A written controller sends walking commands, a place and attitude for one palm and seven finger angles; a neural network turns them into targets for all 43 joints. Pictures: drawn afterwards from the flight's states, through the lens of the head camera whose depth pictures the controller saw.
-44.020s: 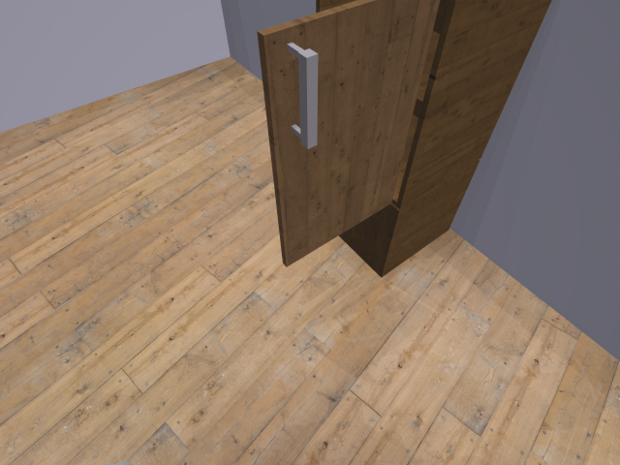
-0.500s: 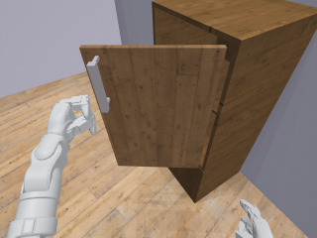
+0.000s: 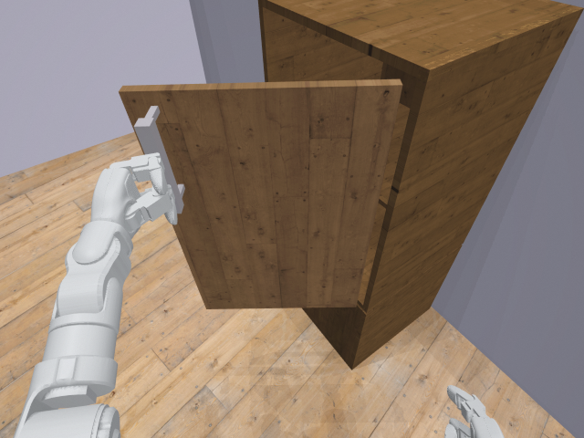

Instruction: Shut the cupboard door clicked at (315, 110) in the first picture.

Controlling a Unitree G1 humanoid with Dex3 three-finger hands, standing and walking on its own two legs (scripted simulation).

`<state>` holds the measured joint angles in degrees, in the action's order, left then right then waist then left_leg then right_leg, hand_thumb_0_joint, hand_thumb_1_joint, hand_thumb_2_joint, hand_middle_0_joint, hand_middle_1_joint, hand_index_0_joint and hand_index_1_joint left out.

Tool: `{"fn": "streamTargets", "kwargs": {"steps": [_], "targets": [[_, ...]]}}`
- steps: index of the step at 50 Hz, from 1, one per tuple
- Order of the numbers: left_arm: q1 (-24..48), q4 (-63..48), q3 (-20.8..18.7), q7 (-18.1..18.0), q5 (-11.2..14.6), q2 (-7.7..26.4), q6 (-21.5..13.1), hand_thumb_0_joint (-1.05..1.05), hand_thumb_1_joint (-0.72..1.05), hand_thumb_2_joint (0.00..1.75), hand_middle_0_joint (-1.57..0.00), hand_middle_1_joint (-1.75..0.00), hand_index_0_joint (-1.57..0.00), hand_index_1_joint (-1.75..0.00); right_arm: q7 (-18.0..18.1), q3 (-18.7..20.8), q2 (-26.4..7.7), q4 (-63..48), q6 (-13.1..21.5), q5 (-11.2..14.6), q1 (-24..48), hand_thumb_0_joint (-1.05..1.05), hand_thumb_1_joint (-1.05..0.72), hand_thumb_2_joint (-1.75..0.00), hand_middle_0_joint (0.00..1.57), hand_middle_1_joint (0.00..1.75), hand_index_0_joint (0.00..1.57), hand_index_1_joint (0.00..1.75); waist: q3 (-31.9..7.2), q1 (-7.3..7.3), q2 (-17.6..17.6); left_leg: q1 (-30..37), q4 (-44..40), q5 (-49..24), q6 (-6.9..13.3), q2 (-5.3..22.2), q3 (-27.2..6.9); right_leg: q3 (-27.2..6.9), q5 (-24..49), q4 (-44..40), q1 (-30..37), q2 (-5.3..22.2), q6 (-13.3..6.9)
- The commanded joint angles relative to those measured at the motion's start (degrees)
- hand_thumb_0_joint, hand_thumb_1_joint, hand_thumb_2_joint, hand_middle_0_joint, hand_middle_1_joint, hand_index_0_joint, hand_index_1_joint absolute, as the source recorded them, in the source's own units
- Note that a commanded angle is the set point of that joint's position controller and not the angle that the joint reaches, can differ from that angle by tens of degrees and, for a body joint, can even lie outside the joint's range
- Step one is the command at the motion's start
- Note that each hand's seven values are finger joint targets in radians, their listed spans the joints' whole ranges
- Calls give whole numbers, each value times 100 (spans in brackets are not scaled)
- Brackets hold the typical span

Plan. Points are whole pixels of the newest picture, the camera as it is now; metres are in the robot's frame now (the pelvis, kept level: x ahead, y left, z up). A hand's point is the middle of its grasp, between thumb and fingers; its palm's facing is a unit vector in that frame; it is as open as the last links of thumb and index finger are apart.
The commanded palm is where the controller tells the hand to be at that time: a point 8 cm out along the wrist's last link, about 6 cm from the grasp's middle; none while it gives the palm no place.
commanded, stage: bring the fist close to the handle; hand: left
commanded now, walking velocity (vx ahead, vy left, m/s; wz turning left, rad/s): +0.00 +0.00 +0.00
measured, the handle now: (165, 162) +0.46 +0.22 +0.15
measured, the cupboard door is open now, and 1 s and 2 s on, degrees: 55 50 33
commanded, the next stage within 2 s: push the door shut along its arc in 0.24 s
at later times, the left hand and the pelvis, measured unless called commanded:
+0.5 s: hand (167, 198) +0.37 +0.18 +0.17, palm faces +0.04 -1.00 -0.04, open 3.1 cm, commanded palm +0.35 +0.23 +0.16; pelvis -0.01 +0.00 +0.00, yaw +1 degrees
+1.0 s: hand (174, 174) +0.42 +0.19 +0.17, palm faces -0.07 -1.00 -0.05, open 3.0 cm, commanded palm +0.43 +0.22 +0.16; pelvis -0.02 +0.00 -0.01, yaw +2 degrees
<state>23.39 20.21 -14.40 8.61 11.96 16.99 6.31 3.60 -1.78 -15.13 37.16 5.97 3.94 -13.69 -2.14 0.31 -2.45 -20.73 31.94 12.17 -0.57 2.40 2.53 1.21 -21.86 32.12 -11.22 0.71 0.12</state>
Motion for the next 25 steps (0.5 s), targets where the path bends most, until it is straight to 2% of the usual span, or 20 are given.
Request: {"fn": "streamTargets", "kwargs": {"steps": [1,3,4,6,7,8,9,10,13,14,17,18,19,20,21,23,24,25], "targets": [[1830,-1412,-413,-52,95,1196,-449,0,90,90,-130,-150,-130,-150,15,261,-674,-931,208,1,586,0,-90,-90,20,30,20,30,-1482,-110,202,1632,-138,-1359,257,-211,-88,96,2579,-441,-445,-180,-22],[2038,-1502,-352,-43,118,1159,-448,0,90,90,-130,-150,-130,-150,38,255,-682,-920,199,1,576,0,-90,-90,20,30,20,30,-1421,-44,188,1640,-147,-1226,257,-222,-102,96,2431,-478,-535,-195,-18],[1947,-1440,-582,-76,100,1462,-459,0,90,90,-130,-150,-130,-150,56,267,-726,-889,180,-14,553,0,-90,-90,20,30,20,30,-1409,-72,350,1578,-139,-1164,272,-204,-94,76,2353,-509,-462,-187,-7],[2077,-1662,-376,-49,94,1229,-483,0,90,90,-130,-150,-130,-150,65,259,-671,-925,179,-3,615,0,-90,-90,20,30,20,30,-1495,-36,4,1701,-149,-1202,259,-226,-76,59,2397,-482,-498,-186,-22],[2074,-1667,-257,-38,100,1098,-476,0,90,90,-130,-150,-130,-150,64,251,-656,-926,192,1,606,0,-90,-90,20,30,20,30,-1500,-24,34,1731,-156,-1186,252,-222,-108,93,2330,-482,-531,-203,-34],[2056,-1628,-278,-33,110,1129,-475,0,90,90,-130,-150,-130,-150,77,259,-665,-911,189,7,599,0,-90,-90,20,30,20,30,-1473,-21,44,1748,-157,-1132,247,-216,-123,94,2250,-505,-571,-214,-40],[2122,-1591,-231,-42,97,1168,-488,0,90,90,-130,-150,-130,-150,89,250,-698,-881,189,0,588,0,-90,-90,20,30,20,30,-1367,43,213,1695,-149,-1054,273,-208,-125,81,2174,-551,-582,-203,-15],[2105,-1556,-193,-29,118,1080,-473,0,90,90,-130,-150,-130,-150,93,256,-674,-882,190,13,622,0,-90,-90,20,30,20,30,-1324,26,74,1690,-168,-984,267,-220,-124,71,2114,-560,-641,-205,-21],[2406,-1354,-47,-21,119,974,-413,0,90,90,-130,-150,-130,-150,135,229,-675,-819,185,26,603,0,-90,-90,20,30,20,30,-1182,109,45,1680,-201,-729,246,-223,-185,91,1775,-617,-833,-212,-31],[2330,-1170,-249,-58,119,1212,-403,0,90,90,-130,-150,-130,-150,146,240,-724,-780,173,0,560,0,-90,-90,20,30,20,30,-1189,86,380,1597,-182,-689,272,-219,-174,63,1746,-661,-746,-199,-4],[2382,-1250,-294,-48,113,1213,-433,0,90,90,-130,-150,-130,-150,139,228,-682,-837,163,8,626,0,-90,-90,20,30,20,30,-1415,14,75,1677,-193,-858,253,-244,-153,53,1939,-578,-635,-182,-35],[2377,-1201,-150,-20,79,1098,-442,0,90,90,-130,-150,-130,-150,128,216,-673,-842,163,7,616,0,-90,-90,20,30,20,30,-1409,33,40,1686,-204,-829,241,-245,-167,70,1895,-571,-656,-183,-43],[2538,-1130,-190,-20,72,1245,-485,0,90,90,-130,-150,-130,-150,130,220,-711,-809,151,-1,573,0,-90,-90,20,30,20,30,-1373,100,242,1655,-175,-790,272,-235,-158,43,1869,-608,-657,-174,-16],[2596,-1042,-213,17,97,1247,-506,0,90,90,-130,-150,-130,-150,132,219,-701,-809,149,7,586,0,-90,-90,20,30,20,30,-1321,88,205,1604,-190,-743,269,-238,-168,34,1847,-612,-694,-177,-17],[2756,-899,-307,50,85,1394,-535,0,90,90,-130,-150,-130,-150,147,215,-719,-778,132,3,555,0,-90,-90,20,30,20,30,-1261,122,191,1588,-196,-701,260,-231,-175,38,1788,-611,-740,-182,-25],[3015,-764,-109,153,98,1215,-596,0,90,90,-130,-150,-130,-150,149,211,-705,-784,144,10,530,0,-90,-90,20,30,20,30,-1248,168,104,1622,-178,-662,257,-247,-188,37,1735,-611,-841,-188,-35],[2970,-551,-351,166,95,1539,-633,0,90,90,-130,-150,-130,-150,156,226,-768,-737,127,-11,450,0,-90,-90,20,30,20,30,-1287,149,386,1537,-145,-672,279,-236,-185,14,1756,-629,-741,-175,-18],[3003,-429,-282,229,111,1464,-641,0,90,90,-130,-150,-130,-150,151,219,-755,-764,119,-1,481,0,-90,-90,20,30,20,30,-1242,151,312,1468,-150,-655,282,-254,-180,-3,1804,-598,-778,-166,-12]]}}
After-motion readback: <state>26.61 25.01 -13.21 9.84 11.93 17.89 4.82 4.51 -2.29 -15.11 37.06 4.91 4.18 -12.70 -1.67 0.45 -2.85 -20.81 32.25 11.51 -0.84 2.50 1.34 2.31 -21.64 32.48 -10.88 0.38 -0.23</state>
